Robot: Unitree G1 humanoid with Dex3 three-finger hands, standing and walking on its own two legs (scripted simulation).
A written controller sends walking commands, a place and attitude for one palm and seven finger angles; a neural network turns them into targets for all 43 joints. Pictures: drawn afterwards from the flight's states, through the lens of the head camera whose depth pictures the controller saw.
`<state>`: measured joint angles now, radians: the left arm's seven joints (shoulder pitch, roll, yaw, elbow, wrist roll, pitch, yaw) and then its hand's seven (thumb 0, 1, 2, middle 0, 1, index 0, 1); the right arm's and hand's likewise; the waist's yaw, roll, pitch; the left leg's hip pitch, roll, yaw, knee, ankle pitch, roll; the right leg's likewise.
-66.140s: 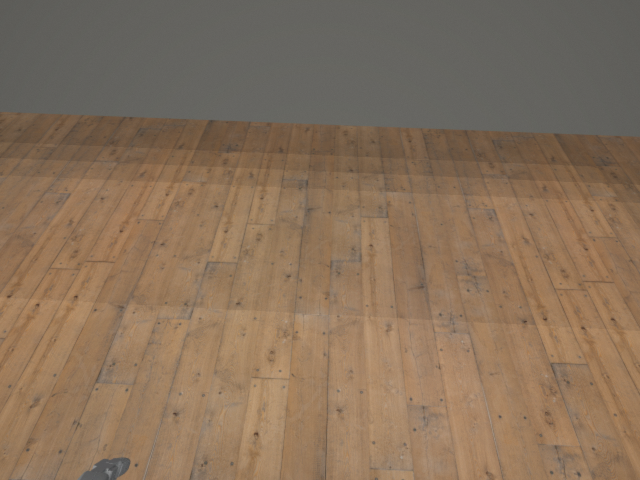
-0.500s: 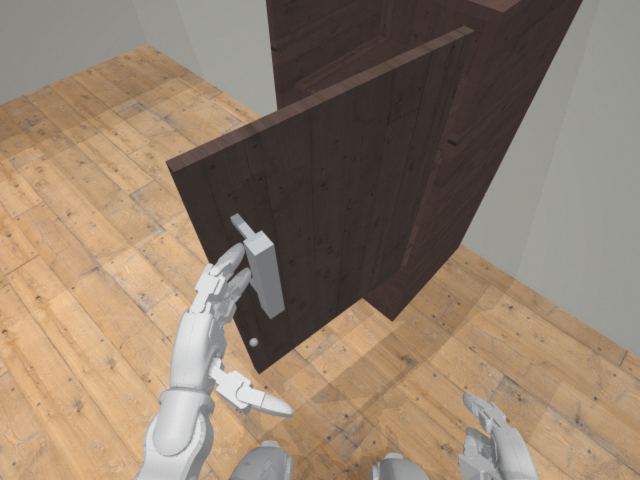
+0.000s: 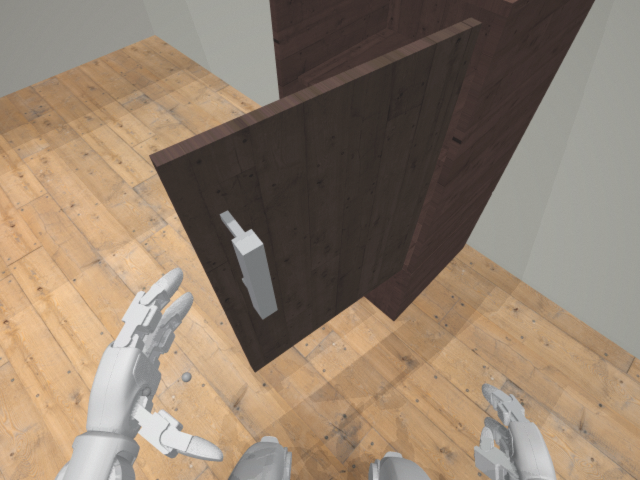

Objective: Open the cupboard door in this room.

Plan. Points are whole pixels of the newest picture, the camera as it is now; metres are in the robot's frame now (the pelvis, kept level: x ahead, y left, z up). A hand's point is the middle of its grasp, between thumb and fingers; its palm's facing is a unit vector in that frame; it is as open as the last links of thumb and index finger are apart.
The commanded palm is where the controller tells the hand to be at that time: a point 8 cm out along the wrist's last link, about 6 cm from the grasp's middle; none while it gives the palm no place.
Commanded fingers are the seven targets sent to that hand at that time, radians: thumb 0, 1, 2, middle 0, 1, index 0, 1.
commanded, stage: slide the hand sideways off the handle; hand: left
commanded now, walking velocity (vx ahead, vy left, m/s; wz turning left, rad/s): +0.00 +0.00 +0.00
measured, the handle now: (248, 267) +0.35 +0.12 +0.06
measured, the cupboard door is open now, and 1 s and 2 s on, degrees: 81 81 81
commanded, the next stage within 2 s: draw the hand back to the body in 0.06 s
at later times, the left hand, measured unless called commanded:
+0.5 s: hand (130, 365) +0.22 +0.20 +0.10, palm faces +0.00 -1.00 -0.06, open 16.3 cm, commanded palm +0.19 +0.25 +0.12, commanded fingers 0.00 -0.50 0.30 -0.15 -0.30 -0.15 -0.30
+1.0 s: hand (19, 338) +0.21 +0.26 +0.17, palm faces +0.31 -0.87 -0.38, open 13.4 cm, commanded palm +0.17 +0.30 +0.20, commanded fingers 0.00 0.31 0.64 -0.18 -0.30 -0.18 -0.30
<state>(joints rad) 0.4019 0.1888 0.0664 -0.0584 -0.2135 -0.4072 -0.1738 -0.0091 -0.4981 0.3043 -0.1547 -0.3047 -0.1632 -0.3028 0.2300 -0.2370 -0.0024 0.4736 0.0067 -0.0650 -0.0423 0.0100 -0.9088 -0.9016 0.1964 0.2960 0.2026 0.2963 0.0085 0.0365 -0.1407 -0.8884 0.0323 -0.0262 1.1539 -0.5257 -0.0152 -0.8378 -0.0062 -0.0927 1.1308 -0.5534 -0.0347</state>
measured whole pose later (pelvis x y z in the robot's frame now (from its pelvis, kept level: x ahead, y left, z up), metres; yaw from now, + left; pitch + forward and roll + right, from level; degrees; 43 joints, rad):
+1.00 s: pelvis +0.03 +0.03 +0.07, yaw +0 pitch +1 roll -1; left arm 0.54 0.32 0.17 -0.36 -0.05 -0.01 0.13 0.00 -0.02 0.51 -0.17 -0.30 -0.18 -0.30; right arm 0.24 -0.22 0.06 0.55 0.01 -0.09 -0.11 0.01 -0.91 -0.90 0.20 0.30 0.20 0.30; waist 0.05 0.06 -0.05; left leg -0.31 0.00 0.02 0.65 -0.35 0.03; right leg -0.26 -0.02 -0.05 0.60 -0.35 0.01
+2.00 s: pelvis +0.01 +0.01 +0.09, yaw -2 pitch -3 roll -1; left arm 0.49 0.36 0.38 -0.40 -0.05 -0.14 0.10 0.02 0.89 0.90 -0.21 -0.30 -0.21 -0.30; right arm 0.17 -0.24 0.01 0.62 0.00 -0.06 -0.08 0.01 -0.91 -0.90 0.20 0.30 0.20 0.30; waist 0.04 0.07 0.01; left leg -0.16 0.04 0.03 0.43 -0.23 -0.01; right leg -0.11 0.03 -0.04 0.36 -0.20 -0.02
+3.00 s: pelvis -0.14 +0.04 +0.08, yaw +1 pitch +1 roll -5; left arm 0.53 0.46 0.49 -0.57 -0.04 -0.23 0.17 0.02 0.89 0.90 -0.21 -0.30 -0.22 -0.30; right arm 0.17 -0.16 -0.02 0.64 -0.01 -0.12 -0.06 0.01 -0.91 -0.90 0.20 0.30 0.20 0.30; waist 0.01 0.01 0.04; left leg -0.49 0.06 0.01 0.50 -0.03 0.05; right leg -0.38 0.10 0.02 1.02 -0.47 0.01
